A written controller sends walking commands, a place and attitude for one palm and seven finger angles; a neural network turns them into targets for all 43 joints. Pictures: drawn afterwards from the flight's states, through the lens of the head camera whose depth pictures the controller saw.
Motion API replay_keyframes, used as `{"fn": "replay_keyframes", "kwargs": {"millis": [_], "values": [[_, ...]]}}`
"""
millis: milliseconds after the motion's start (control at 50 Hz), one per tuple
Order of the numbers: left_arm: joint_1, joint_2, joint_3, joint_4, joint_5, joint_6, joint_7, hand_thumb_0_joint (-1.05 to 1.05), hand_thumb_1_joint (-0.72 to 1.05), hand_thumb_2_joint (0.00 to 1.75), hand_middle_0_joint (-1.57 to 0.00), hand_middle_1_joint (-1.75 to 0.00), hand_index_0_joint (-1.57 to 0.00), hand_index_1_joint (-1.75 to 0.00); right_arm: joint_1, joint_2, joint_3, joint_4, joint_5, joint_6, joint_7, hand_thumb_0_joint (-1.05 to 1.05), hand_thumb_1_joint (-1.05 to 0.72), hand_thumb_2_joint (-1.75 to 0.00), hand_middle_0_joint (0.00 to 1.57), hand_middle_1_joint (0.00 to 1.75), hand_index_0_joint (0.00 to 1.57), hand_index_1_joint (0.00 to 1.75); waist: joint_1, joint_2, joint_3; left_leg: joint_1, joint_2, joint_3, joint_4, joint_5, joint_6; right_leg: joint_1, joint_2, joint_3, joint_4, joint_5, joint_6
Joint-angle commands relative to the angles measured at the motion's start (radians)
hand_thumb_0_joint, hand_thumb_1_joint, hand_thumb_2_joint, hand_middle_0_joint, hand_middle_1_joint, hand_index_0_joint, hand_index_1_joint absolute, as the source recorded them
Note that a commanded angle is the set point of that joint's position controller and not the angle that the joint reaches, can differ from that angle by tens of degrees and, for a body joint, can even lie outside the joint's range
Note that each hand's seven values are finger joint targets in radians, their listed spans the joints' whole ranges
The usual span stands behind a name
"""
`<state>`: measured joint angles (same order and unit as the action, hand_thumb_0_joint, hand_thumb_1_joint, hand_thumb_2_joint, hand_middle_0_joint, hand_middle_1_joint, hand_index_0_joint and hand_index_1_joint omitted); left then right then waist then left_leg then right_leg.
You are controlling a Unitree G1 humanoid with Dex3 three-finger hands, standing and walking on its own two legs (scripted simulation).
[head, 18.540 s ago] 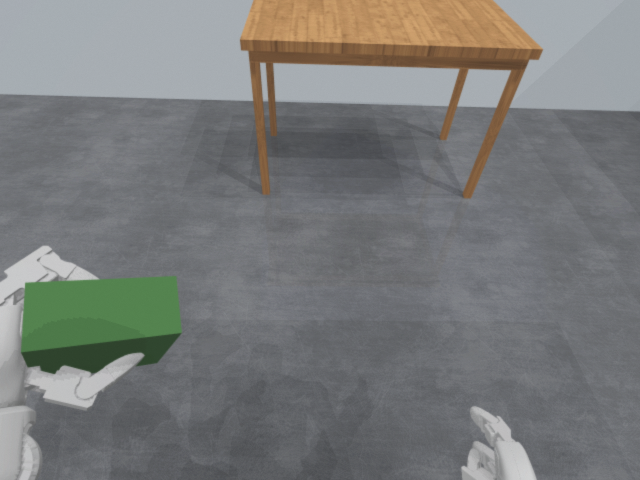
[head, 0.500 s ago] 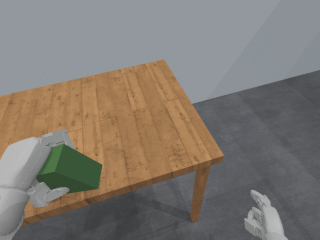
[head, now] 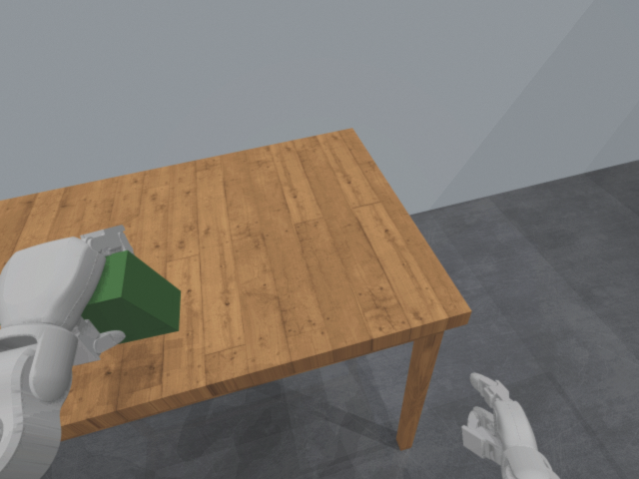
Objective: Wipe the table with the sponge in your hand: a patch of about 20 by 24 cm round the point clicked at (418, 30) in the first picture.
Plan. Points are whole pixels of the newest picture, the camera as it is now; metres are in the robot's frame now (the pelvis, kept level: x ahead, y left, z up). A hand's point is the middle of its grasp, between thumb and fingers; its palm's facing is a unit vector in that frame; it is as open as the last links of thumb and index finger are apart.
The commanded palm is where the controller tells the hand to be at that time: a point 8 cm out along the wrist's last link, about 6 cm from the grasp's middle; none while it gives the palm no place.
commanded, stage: turn the palm down, sponge in hand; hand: left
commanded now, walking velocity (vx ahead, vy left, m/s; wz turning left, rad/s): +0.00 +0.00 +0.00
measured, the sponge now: (111, 311) +0.24 +0.29 +0.12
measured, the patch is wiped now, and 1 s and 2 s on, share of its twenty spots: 0.00 0.00 0.00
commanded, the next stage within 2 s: move the sponge above the wiping area in 0.56 s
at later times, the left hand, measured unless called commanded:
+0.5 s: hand (73, 297) +0.23 +0.31 +0.16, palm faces +0.19 -0.09 -0.98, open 9.3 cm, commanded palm +0.19 +0.28 +0.20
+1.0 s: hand (108, 336) +0.22 +0.29 +0.10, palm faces -0.07 -0.14 -0.99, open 9.3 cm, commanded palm +0.19 +0.29 +0.19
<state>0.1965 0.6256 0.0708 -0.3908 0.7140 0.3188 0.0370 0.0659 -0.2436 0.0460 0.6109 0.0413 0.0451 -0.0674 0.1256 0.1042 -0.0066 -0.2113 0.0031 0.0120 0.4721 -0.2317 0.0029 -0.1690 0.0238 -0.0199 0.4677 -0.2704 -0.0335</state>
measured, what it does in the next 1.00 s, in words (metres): stands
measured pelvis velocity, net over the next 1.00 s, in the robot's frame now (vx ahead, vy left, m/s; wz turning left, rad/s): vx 0.01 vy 0.00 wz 0.01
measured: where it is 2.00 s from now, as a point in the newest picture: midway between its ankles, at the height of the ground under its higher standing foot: outside the picture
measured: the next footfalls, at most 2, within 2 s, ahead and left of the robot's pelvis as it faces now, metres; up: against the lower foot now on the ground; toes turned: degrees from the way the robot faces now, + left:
none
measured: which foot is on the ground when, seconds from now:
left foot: down 0.00-1.00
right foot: down 0.00-1.00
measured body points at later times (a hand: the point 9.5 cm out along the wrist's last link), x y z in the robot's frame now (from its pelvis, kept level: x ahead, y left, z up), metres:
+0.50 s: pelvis +0.00 +0.00 +0.00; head +0.00 -0.05 +0.45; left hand +0.22 +0.31 +0.21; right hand +0.27 -0.18 -0.07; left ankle +0.01 +0.12 -0.74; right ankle -0.01 -0.10 -0.74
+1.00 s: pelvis +0.01 +0.00 +0.00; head +0.02 -0.06 +0.45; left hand +0.22 +0.29 +0.16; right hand +0.26 -0.21 -0.09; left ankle +0.02 +0.12 -0.74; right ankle -0.01 -0.10 -0.74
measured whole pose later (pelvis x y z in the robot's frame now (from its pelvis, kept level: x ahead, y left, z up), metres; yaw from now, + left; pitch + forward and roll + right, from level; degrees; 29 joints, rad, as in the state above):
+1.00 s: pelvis +0.01 +0.00 +0.00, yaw +0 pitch -1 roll +0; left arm 0.25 0.57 0.02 -0.30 0.78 0.43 -0.11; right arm 0.02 -0.30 0.04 0.62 0.04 0.05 -0.06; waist 0.11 0.13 0.02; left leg -0.18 0.00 0.01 0.42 -0.22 0.00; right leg -0.14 0.02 -0.02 0.44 -0.27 -0.04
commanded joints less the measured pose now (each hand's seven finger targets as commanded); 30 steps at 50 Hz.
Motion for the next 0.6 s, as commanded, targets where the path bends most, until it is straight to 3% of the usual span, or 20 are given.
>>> {"fn": "replay_keyframes", "kwargs": {"millis": [0, 40, 60, 100, 140, 160, 180, 200, 240, 260, 320, 340, 360, 380, 440, 460, 500, 540, 560, 580], "values": [[-0.172, 0.163, 0.129, -0.044, 0.013, 0.114, 0.013, 0.00, 0.10, 1.30, -1.20, -1.60, -1.20, -1.60, -0.240, -0.129, -0.034, -0.172, 0.019, -0.040, -0.001, 0.00, -0.90, -0.90, 0.20, 0.30, 0.20, 0.30, 0.003, -0.029, -0.109, 0.029, -0.011, -0.050, -0.098, 0.170, 0.015, 0.022, -0.019, 0.040, -0.094, 0.098, -0.014], [-0.163, 0.077, 0.034, -0.069, 0.021, 0.135, -0.035, 0.00, 0.10, 1.30, -1.20, -1.60, -1.20, -1.60, -0.305, -0.114, -0.020, -0.190, 0.031, -0.052, -0.001, 0.00, -0.90, -0.90, 0.20, 0.30, 0.20, 0.30, -0.006, -0.027, -0.074, 0.042, -0.018, -0.053, -0.101, 0.142, 0.022, -0.005, -0.011, 0.056, -0.102, 0.076, -0.020], [-0.165, 0.054, -0.016, -0.083, 0.027, 0.131, -0.056, 0.00, 0.10, 1.30, -1.20, -1.60, -1.20, -1.60, -0.276, -0.119, -0.022, -0.195, 0.028, -0.058, -0.002, 0.00, -0.90, -0.90, 0.20, 0.30, 0.20, 0.30, -0.016, -0.037, -0.092, 0.040, -0.016, -0.052, -0.104, 0.128, 0.029, 0.001, -0.019, 0.035, -0.102, 0.075, -0.012], [-0.178, 0.077, -0.024, -0.127, 0.054, 0.111, -0.082, 0.00, 0.10, 1.30, -1.20, -1.60, -1.20, -1.60, -0.260, -0.119, -0.026, -0.198, 0.022, -0.066, -0.006, 0.00, -0.90, -0.90, 0.20, 0.30, 0.20, 0.30, -0.021, -0.051, -0.113, 0.051, -0.019, -0.065, -0.114, 0.118, 0.041, 0.015, -0.020, 0.039, -0.101, 0.070, -0.010], [-0.253, 0.164, 0.036, -0.216, 0.116, 0.085, -0.080, 0.00, 0.10, 1.30, -1.20, -1.60, -1.20, -1.60, -0.310, -0.111, -0.018, -0.200, 0.013, -0.078, -0.005, 0.00, -0.90, -0.90, 0.20, 0.30, 0.20, 0.30, -0.002, -0.026, -0.171, 0.091, -0.020, -0.072, -0.111, 0.130, 0.046, 0.034, 0.000, 0.076, -0.088, 0.064, -0.025], [-0.264, 0.183, 0.045, -0.237, 0.141, 0.061, -0.073, 0.00, 0.10, 1.30, -1.20, -1.60, -1.20, -1.60, -0.264, -0.108, -0.021, -0.202, 0.001, -0.085, -0.009, 0.00, -0.90, -0.90, 0.20, 0.30, 0.20, 0.30, -0.004, -0.029, -0.222, 0.100, -0.019, -0.070, -0.098, 0.172, 0.048, 0.063, -0.013, 0.048, -0.074, 0.083, -0.021], [-0.278, 0.261, 0.109, -0.229, 0.176, 0.040, -0.063, 0.00, 0.10, 1.30, -1.20, -1.60, -1.20, -1.60, -0.245, -0.114, -0.027, -0.186, -0.013, -0.081, -0.008, 0.00, -0.90, -0.90, 0.20, 0.30, 0.20, 0.30, 0.008, -0.022, -0.238, 0.117, -0.020, -0.082, -0.099, 0.200, 0.048, 0.070, -0.011, 0.064, -0.083, 0.100, -0.027], [-0.303, 0.285, 0.133, -0.223, 0.208, 0.025, -0.054, 0.00, 0.10, 1.30, -1.20, -1.60, -1.20, -1.60, -0.245, -0.114, -0.025, -0.174, -0.021, -0.072, -0.005, 0.00, -0.90, -0.90, 0.20, 0.30, 0.20, 0.30, 0.014, -0.006, -0.251, 0.131, -0.023, -0.088, -0.095, 0.234, 0.046, 0.080, -0.009, 0.072, -0.087, 0.116, -0.034], [-0.305, 0.368, 0.246, -0.230, 0.224, 0.001, -0.010, 0.00, 0.10, 1.30, -1.20, -1.60, -1.20, -1.60, -0.269, -0.108, -0.029, -0.157, -0.025, -0.069, -0.002, 0.00, -0.90, -0.90, 0.20, 0.30, 0.20, 0.30, 0.043, 0.022, -0.249, 0.143, -0.022, -0.100, -0.083, 0.269, 0.043, 0.096, 0.010, 0.120, -0.094, 0.133, -0.058], [-0.319, 0.286, 0.186, -0.187, 0.220, -0.002, 0.003, 0.00, 0.10, 1.30, -1.20, -1.60, -1.20, -1.60, -0.249, -0.094, -0.024, -0.158, -0.028, -0.065, 0.001, 0.00, -0.90, -0.90, 0.20, 0.30, 0.20, 0.30, 0.029, -0.007, -0.242, 0.147, -0.025, -0.086, -0.076, 0.299, 0.041, 0.088, -0.002, 0.089, -0.098, 0.159, -0.056], [-0.265, 0.223, 0.183, -0.073, 0.141, 0.017, 0.028, 0.00, 0.10, 1.30, -1.20, -1.60, -1.20, -1.60, -0.242, -0.100, -0.042, -0.131, -0.006, -0.048, 0.015, 0.00, -0.90, -0.90, 0.20, 0.30, 0.20, 0.30, 0.023, -0.009, -0.171, 0.135, -0.016, -0.083, -0.086, 0.296, 0.024, 0.059, -0.009, 0.088, -0.120, 0.181, -0.046], [-0.248, 0.214, 0.198, -0.041, 0.117, 0.045, 0.027, 0.00, 0.10, 1.30, -1.20, -1.60, -1.20, -1.60, -0.293, -0.103, -0.035, -0.128, 0.001, -0.053, 0.019, 0.00, -0.90, -0.90, 0.20, 0.30, 0.20, 0.30, 0.034, -0.004, -0.124, 0.121, -0.021, -0.082, -0.092, 0.269, 0.020, 0.043, 0.003, 0.112, -0.130, 0.160, -0.054], [-0.261, 0.146, 0.125, -0.022, 0.095, 0.067, 0.012, 0.00, 0.10, 1.30, -1.20, -1.60, -1.20, -1.60, -0.282, -0.110, -0.033, -0.128, 0.003, -0.047, 0.022, 0.00, -0.90, -0.90, 0.20, 0.30, 0.20, 0.30, 0.017, -0.004, -0.122, 0.101, -0.014, -0.069, -0.100, 0.257, 0.020, 0.044, -0.014, 0.064, -0.128, 0.167, -0.039], [-0.242, 0.147, 0.113, -0.030, 0.084, 0.084, -0.002, 0.00, 0.10, 1.30, -1.20, -1.60, -1.20, -1.60, -0.279, -0.113, -0.036, -0.129, 0.010, -0.046, 0.023, 0.00, -0.90, -0.90, 0.20, 0.30, 0.20, 0.30, 0.014, -0.015, -0.127, 0.100, -0.015, -0.069, -0.107, 0.253, 0.018, 0.048, -0.016, 0.070, -0.121, 0.172, -0.033], [-0.181, 0.055, 0.010, -0.054, 0.068, 0.131, -0.066, 0.00, 0.10, 1.30, -1.20, -1.60, -1.20, -1.60, -0.342, -0.111, -0.024, -0.158, 0.021, -0.052, 0.020, 0.00, -0.90, -0.90, 0.20, 0.30, 0.20, 0.30, 0.003, -0.017, -0.088, 0.090, -0.023, -0.066, -0.111, 0.232, 0.024, 0.034, -0.009, 0.085, -0.121, 0.180, -0.035], [-0.176, 0.037, -0.035, -0.072, 0.067, 0.132, -0.087, 0.00, 0.10, 1.30, -1.20, -1.60, -1.20, -1.60, -0.302, -0.118, -0.023, -0.167, 0.019, -0.054, 0.018, 0.00, -0.90, -0.90, 0.20, 0.30, 0.20, 0.30, -0.009, -0.034, -0.102, 0.078, -0.021, -0.061, -0.108, 0.232, 0.032, 0.045, -0.019, 0.057, -0.115, 0.201, -0.025], [-0.176, 0.083, -0.022, -0.112, 0.087, 0.122, -0.110, 0.00, 0.10, 1.30, -1.20, -1.60, -1.20, -1.60, -0.282, -0.120, -0.025, -0.174, 0.014, -0.051, 0.012, 0.00, -0.90, -0.90, 0.20, 0.30, 0.20, 0.30, -0.015, -0.064, -0.131, 0.084, -0.026, -0.068, -0.109, 0.222, 0.041, 0.059, -0.021, 0.069, -0.111, 0.196, -0.019], [-0.232, 0.182, 0.058, -0.183, 0.134, 0.107, -0.110, 0.00, 0.10, 1.30, -1.20, -1.60, -1.20, -1.60, -0.322, -0.117, -0.019, -0.182, 0.005, -0.056, 0.007, 0.00, -0.90, -0.90, 0.20, 0.30, 0.20, 0.30, 0.002, -0.072, -0.172, 0.113, -0.029, -0.071, -0.097, 0.224, 0.046, 0.067, -0.005, 0.108, -0.104, 0.178, -0.031], [-0.247, 0.190, 0.054, -0.205, 0.154, 0.088, -0.103, 0.00, 0.10, 1.30, -1.20, -1.60, -1.20, -1.60, -0.281, -0.115, -0.021, -0.188, -0.004, -0.056, 0.002, 0.00, -0.90, -0.90, 0.20, 0.30, 0.20, 0.30, -0.005, -0.070, -0.212, 0.115, -0.031, -0.060, -0.085, 0.252, 0.050, 0.094, -0.018, 0.083, -0.091, 0.200, -0.024], [-0.277, 0.273, 0.124, -0.225, 0.194, 0.066, -0.087, 0.00, 0.10, 1.30, -1.20, -1.60, -1.20, -1.60, -0.262, -0.117, -0.025, -0.180, -0.013, -0.052, 0.003, 0.00, -0.90, -0.90, 0.20, 0.30, 0.20, 0.30, 0.010, -0.045, -0.256, 0.138, -0.032, -0.070, -0.079, 0.284, 0.046, 0.105, -0.019, 0.097, -0.089, 0.207, -0.031]]}}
